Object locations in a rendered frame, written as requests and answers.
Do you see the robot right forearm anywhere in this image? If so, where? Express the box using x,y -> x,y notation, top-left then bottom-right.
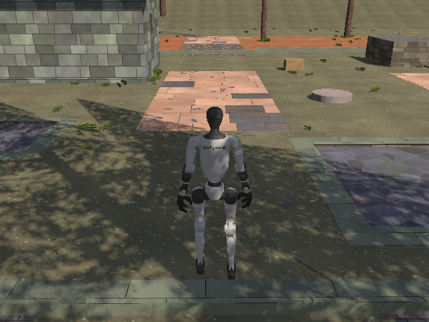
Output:
238,163 -> 251,193

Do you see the right robot shin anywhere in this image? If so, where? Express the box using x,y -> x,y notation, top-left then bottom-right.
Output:
227,224 -> 236,270

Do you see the right robot thigh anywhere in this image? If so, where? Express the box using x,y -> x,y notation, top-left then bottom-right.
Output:
223,187 -> 237,236

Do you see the robot left hand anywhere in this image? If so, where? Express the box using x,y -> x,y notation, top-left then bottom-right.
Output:
177,195 -> 192,213

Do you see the robot left forearm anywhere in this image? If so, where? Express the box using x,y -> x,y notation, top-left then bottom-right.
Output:
178,163 -> 192,196

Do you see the robot left upper arm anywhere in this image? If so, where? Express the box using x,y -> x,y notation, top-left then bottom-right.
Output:
185,136 -> 200,174

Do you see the robot right hand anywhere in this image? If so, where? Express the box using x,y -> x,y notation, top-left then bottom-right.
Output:
237,191 -> 252,209

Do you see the robot right upper arm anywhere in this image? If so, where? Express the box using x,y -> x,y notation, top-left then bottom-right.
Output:
229,136 -> 245,172

